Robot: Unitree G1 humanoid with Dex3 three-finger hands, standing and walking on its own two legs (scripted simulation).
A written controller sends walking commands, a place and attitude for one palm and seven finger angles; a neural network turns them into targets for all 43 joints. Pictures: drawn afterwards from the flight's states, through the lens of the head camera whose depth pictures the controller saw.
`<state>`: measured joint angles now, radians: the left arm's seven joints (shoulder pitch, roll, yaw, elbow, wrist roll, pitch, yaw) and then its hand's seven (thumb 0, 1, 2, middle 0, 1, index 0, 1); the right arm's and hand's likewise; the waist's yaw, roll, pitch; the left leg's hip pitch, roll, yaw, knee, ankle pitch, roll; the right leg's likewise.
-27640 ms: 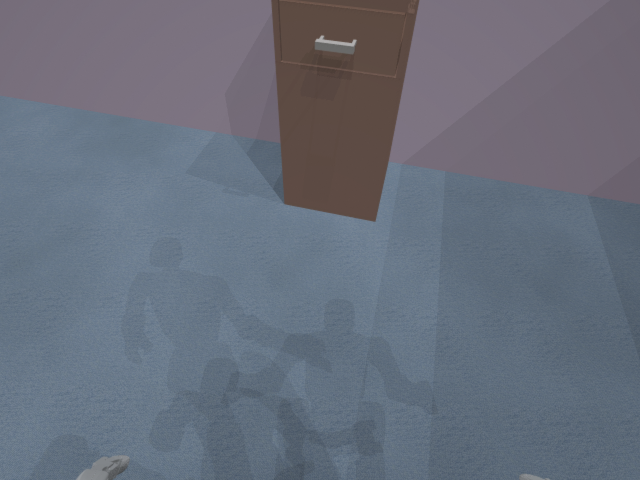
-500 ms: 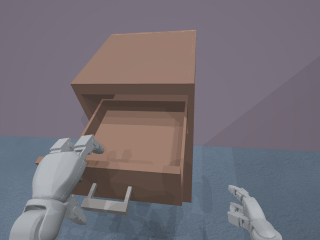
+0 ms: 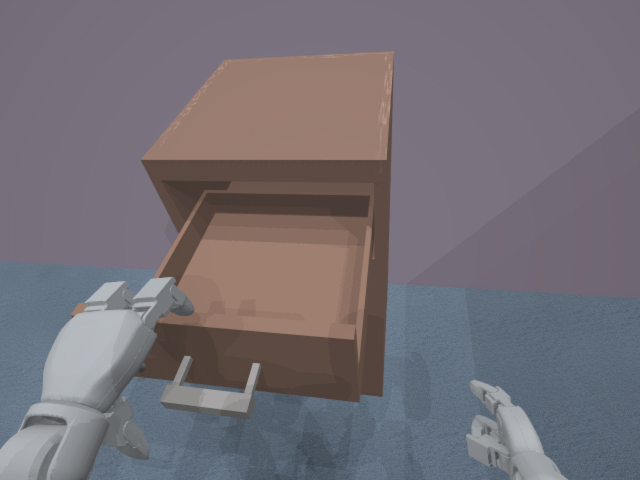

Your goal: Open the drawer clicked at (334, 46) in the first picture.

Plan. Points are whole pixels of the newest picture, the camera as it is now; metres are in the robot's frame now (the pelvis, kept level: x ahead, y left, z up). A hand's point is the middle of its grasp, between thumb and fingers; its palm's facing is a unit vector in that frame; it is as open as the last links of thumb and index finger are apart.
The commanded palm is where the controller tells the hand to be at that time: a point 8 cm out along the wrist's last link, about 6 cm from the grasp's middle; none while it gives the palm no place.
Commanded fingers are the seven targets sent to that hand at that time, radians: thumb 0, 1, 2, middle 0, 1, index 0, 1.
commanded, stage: draw the hand back to the body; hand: left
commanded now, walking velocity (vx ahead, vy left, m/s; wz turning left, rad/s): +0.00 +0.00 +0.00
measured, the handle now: (214, 384) +0.23 +0.19 -0.01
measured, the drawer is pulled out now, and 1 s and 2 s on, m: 0.29 0.29 0.29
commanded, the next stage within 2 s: step back with the hand held close in 1.26 s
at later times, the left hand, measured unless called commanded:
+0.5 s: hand (141, 337) +0.20 +0.21 +0.16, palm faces +0.29 -0.88 -0.36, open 13.3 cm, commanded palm +0.16 +0.26 +0.18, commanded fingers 0.00 -0.05 0.50 -0.27 -0.91 -0.27 -0.91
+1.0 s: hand (114, 324) +0.22 +0.24 +0.16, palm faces +0.38 -0.81 -0.45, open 9.1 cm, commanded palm +0.17 +0.29 +0.18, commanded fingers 0.00 0.83 0.87 -0.20 -0.34 -0.20 -0.34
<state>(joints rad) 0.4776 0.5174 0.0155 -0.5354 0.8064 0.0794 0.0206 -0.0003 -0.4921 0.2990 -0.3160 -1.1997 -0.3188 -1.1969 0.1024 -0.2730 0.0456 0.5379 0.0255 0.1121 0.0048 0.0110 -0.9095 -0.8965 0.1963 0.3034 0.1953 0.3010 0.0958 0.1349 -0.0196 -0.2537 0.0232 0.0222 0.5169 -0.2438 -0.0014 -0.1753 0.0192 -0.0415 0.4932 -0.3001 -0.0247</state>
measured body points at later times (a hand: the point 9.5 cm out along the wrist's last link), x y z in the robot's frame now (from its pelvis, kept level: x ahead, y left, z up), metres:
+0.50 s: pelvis +0.02 +0.01 +0.00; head +0.01 +0.00 +0.45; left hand +0.18 +0.25 +0.18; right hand +0.22 -0.18 -0.07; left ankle +0.02 +0.12 -0.74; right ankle -0.02 -0.10 -0.74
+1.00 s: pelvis +0.04 +0.01 +0.01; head +0.04 -0.02 +0.45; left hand +0.19 +0.29 +0.18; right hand +0.24 -0.21 -0.08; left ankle +0.02 +0.12 -0.74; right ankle -0.02 -0.10 -0.74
